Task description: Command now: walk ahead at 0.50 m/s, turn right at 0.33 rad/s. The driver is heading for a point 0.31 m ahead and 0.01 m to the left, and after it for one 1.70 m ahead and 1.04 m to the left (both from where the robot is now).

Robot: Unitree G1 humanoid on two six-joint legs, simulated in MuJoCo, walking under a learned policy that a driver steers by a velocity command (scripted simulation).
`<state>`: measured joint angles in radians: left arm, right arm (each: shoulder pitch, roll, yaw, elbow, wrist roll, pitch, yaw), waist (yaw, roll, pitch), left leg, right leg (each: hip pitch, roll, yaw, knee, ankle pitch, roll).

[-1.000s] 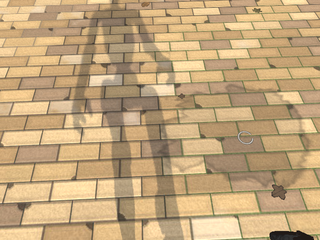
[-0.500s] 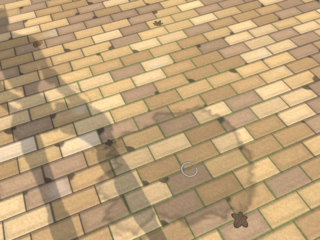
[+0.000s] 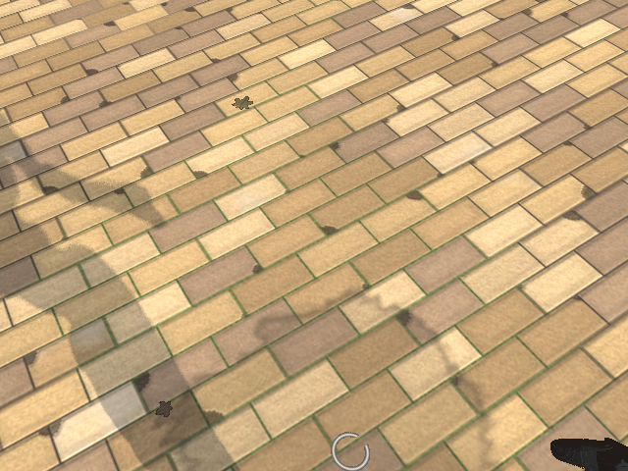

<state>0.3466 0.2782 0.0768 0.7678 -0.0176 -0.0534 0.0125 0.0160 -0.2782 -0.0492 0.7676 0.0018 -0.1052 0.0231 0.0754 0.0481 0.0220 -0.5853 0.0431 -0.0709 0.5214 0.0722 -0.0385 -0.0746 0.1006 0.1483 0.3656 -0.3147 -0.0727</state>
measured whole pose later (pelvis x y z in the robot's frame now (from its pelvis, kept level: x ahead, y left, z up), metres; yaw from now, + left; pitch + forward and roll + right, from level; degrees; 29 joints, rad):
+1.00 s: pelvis +0.22 +0.06 -0.01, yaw +25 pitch +1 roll -1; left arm 0.14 0.32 0.08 0.74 0.01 0.01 0.02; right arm 0.17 -0.31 -0.08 0.65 0.00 0.06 0.01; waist 0.01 -0.03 0.05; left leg -0.32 -0.01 0.01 0.59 -0.31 0.03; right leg -0.37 -0.10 -0.08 0.77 -0.46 0.06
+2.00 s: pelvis +0.21 +0.06 +0.00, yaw +44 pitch -2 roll +0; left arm 0.18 0.27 0.03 0.83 0.01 -0.01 0.01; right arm 0.22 -0.23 -0.03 0.73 -0.02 0.01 -0.01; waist 0.02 -0.01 0.03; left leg -0.18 -0.02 -0.06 0.52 -0.31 0.00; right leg -0.21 -0.03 0.04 0.49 -0.25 0.05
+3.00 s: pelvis +0.33 +0.12 +0.01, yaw +43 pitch +1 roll +1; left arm 0.46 0.20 0.01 1.07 0.00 -0.08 0.00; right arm 0.13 -0.28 -0.06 0.84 0.02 -0.08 0.01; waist 0.08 0.03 0.01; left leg -0.61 0.08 0.00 0.85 -0.11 0.01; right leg 0.05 0.03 -0.02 0.20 -0.26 -0.05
